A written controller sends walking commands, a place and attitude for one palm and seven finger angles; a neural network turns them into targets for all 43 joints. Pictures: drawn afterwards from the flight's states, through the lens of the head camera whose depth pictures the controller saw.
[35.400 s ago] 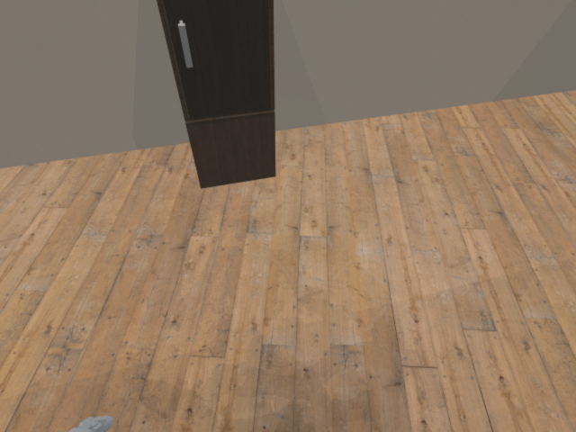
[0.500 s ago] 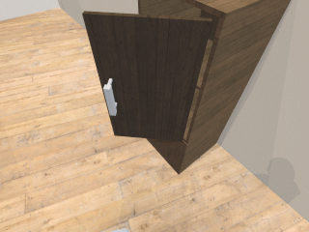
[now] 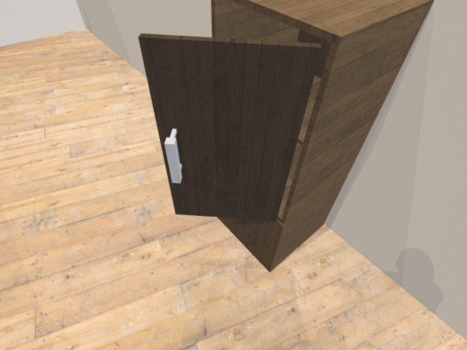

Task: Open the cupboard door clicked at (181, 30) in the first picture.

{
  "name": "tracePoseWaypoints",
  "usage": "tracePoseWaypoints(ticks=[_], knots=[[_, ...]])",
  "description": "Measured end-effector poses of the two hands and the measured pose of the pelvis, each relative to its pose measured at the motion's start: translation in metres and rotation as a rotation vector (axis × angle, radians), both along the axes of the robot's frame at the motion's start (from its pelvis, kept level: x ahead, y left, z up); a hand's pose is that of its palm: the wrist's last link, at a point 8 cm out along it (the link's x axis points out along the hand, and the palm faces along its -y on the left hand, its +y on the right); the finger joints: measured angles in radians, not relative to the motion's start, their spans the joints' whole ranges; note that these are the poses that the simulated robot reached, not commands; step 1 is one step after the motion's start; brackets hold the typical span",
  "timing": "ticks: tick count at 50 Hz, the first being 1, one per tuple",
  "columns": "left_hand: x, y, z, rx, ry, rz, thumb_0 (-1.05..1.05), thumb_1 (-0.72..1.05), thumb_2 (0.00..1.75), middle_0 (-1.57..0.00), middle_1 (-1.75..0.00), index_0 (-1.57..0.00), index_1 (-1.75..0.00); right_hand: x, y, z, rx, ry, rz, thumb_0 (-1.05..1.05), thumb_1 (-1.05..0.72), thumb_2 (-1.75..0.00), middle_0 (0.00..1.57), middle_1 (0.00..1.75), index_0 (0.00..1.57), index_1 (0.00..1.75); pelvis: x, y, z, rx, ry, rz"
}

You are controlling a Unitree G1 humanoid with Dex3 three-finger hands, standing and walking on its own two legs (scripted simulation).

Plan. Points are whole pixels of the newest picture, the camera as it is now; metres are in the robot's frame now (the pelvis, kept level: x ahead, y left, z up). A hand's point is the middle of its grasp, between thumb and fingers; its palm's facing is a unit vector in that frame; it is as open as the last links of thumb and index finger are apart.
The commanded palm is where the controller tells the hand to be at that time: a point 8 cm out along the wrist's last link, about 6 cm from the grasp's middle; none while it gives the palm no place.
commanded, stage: come to a stop and stand still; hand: left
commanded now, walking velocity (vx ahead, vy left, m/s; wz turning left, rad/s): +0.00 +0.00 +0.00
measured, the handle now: (175, 156) +0.57 +0.17 -0.03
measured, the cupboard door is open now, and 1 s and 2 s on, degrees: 46 46 46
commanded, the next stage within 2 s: look again from close up in 0.38 s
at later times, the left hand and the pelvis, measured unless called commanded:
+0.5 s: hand out of the picture -0.02 +0.19 -0.17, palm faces +0.02 -0.99 -0.16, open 7.4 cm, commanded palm none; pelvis -0.01 +0.02 +0.01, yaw +0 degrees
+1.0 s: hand out of the picture -0.03 +0.17 -0.17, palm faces +0.02 -0.99 -0.16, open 7.4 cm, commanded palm none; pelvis +0.00 +0.01 +0.01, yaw +0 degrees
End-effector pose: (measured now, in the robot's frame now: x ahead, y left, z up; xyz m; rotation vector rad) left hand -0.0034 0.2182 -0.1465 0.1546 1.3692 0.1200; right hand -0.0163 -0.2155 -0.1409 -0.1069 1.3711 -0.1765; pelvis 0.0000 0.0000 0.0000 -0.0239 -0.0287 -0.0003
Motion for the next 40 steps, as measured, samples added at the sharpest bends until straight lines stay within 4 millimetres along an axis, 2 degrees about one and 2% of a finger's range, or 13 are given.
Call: tracePoseWaypoints(ticks=[5, 11, 26, 40], knots=[[0.004, 0.015, 0.003, 0.017, -0.036, 0.014, 0.00, 0.91, 0.89, -0.20, -0.29, -0.20, -0.30, 0.001, 0.014, -0.002, 0.014, 0.003, 0.016, 0.02, -0.92, -0.90, 0.20, 0.30, 0.20, 0.30, -0.002, 0.009, 0.000, 0.004, 0.005, 0.005], [0.001, 0.023, 0.005, 0.019, -0.045, 0.018, 0.00, 0.91, 0.89, -0.20, -0.29, -0.20, -0.30, 0.007, 0.013, 0.001, -0.001, -0.018, 0.021, 0.02, -0.93, -0.90, 0.21, 0.30, 0.20, 0.30, -0.003, 0.016, 0.002, 0.007, 0.007, 0.002], [-0.027, 0.018, 0.001, -0.019, 0.021, 0.025, 0.00, 0.90, 0.89, -0.20, -0.29, -0.20, -0.30, 0.030, 0.004, 0.013, -0.044, -0.072, 0.043, 0.01, -0.91, -0.90, 0.20, 0.30, 0.20, 0.30, -0.006, 0.019, 0.006, 0.007, 0.009, -0.004], [-0.034, 0.014, 0.002, -0.019, 0.046, 0.030, 0.00, 0.90, 0.89, -0.20, -0.29, -0.20, -0.30, 0.020, 0.004, 0.012, -0.034, -0.030, 0.036, 0.01, -0.92, -0.90, 0.20, 0.30, 0.20, 0.30, -0.006, 0.016, 0.007, 0.009, 0.009, -0.003]])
